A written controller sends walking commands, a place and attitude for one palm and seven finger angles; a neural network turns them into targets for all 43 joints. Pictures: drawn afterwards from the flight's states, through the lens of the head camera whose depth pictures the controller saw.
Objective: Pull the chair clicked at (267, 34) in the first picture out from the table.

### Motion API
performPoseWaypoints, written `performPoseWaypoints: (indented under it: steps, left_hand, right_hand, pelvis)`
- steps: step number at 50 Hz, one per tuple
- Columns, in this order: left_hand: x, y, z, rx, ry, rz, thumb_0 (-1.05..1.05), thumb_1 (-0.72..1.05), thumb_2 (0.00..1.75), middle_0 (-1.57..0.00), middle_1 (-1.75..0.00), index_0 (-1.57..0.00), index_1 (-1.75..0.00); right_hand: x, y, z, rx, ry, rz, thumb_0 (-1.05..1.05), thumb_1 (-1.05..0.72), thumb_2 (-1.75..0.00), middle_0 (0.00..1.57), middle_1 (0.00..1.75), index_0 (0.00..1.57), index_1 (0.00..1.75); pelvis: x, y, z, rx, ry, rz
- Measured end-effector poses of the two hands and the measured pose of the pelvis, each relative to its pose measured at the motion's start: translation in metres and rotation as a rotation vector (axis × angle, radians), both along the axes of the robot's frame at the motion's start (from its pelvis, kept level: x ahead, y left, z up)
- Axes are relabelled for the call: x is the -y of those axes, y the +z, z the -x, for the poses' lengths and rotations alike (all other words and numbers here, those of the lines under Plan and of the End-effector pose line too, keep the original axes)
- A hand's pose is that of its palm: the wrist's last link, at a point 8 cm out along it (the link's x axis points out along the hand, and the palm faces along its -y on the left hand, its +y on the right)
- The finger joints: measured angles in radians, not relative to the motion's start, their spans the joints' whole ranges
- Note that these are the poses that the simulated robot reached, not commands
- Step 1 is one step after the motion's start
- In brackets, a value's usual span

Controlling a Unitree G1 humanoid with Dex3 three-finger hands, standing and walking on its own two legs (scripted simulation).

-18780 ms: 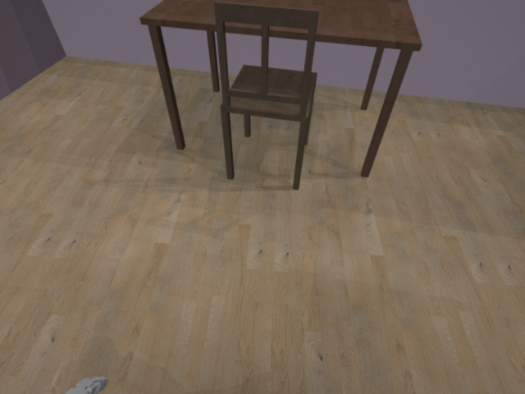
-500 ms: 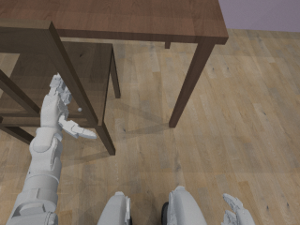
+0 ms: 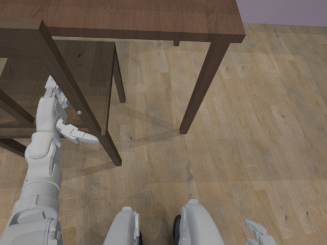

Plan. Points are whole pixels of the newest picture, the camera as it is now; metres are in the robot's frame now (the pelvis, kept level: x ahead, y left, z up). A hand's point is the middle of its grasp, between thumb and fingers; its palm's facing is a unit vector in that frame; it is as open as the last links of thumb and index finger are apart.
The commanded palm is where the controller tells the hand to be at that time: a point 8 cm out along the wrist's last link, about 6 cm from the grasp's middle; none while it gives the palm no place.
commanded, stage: push the fingers through the gap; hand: left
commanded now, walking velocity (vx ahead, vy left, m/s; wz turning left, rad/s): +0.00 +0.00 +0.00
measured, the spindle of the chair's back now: out of the picture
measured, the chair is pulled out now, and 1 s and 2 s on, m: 0.00 0.00 0.04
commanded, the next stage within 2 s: hook a spindle and tug to test in 0.08 s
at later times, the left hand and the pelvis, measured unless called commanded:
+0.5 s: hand (77, 112) +0.42 +0.20 +0.01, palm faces +0.01 -1.00 -0.03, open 15.8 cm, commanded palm +0.39 +0.24 +0.02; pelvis +0.00 +0.00 +0.00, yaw +0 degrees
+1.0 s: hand (81, 109) +0.42 +0.19 +0.02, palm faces +0.02 -1.00 -0.03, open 6.9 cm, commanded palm +0.39 +0.23 +0.02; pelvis +0.01 +0.00 +0.00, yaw +0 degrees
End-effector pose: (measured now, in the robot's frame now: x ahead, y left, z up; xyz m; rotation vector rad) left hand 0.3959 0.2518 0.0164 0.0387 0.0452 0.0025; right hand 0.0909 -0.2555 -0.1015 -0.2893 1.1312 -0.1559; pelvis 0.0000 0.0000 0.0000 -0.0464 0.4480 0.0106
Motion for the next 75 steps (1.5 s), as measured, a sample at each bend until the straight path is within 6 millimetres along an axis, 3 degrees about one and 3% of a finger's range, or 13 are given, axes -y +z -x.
performPoseWaypoints:
  steps: [12,17,24,30,41,53,75]
  left_hand:
    - [-0.002,-0.002,-0.007,-0.004,-0.005,0.003,-0.01,-0.5,0.3,-0.06,-0.09,-0.06,-0.09]
    - [-0.001,0.001,-0.004,0.011,-0.012,0.005,-0.01,-0.5,0.3,-0.09,-0.18,-0.09,-0.19]
    - [-0.006,-0.005,-0.003,-0.008,0.006,0.009,-0.01,-0.5,0.3,-0.18,-0.46,-0.18,-0.47]
    - [0.004,0.005,-0.001,0.03,-0.03,0.003,-0.01,-0.45,0.33,-0.28,-0.77,-0.28,-0.78]
    - [0.005,0.006,-0.002,0.011,0.016,0.007,0.0,-0.01,0.52,-0.43,-1.27,-0.41,-1.3]
    - [0.007,0.006,-0.002,0.011,0.017,0.011,0.01,0.62,0.79,-0.4,-1.34,-0.4,-1.4]
    - [0.007,0.007,0.026,0.005,0.011,0.012,0.01,0.64,0.81,-0.36,-1.39,-0.34,-1.45]
  right_hand:
    - [-0.002,-0.001,-0.008,0.013,0.011,0.005,0.01,-0.91,-0.9,0.2,0.3,0.2,0.3]
    - [-0.004,0.0,-0.009,0.013,0.009,-0.002,0.01,-0.91,-0.9,0.2,0.3,0.2,0.3]
    - [-0.005,0.0,-0.009,0.008,0.016,0.003,0.01,-0.91,-0.9,0.2,0.3,0.2,0.3]
    - [-0.007,0.0,-0.009,0.006,0.011,-0.006,0.01,-0.91,-0.9,0.2,0.3,0.2,0.3]
    - [-0.008,0.002,-0.012,0.024,0.009,-0.02,0.01,-0.91,-0.9,0.2,0.3,0.2,0.3]
    - [-0.004,0.004,-0.014,0.015,-0.002,-0.018,0.01,-0.91,-0.9,0.2,0.3,0.2,0.3]
    - [-0.009,0.01,-0.047,0.079,0.022,-0.037,0.01,-0.91,-0.9,0.2,0.3,0.2,0.3]
  pelvis:
    - [-0.001,-0.002,0.0,-0.004,0.005,0.004]
    - [-0.002,0.0,-0.001,-0.003,0.001,0.004]
    - [-0.003,-0.001,-0.001,-0.004,0.005,0.007]
    - [-0.005,0.001,-0.002,-0.003,0.006,0.01]
    - [-0.003,0.002,-0.003,0.004,0.002,0.003]
    - [-0.001,0.004,-0.008,0.0,-0.003,0.001]
    - [-0.003,0.009,-0.021,0.004,-0.004,0.001]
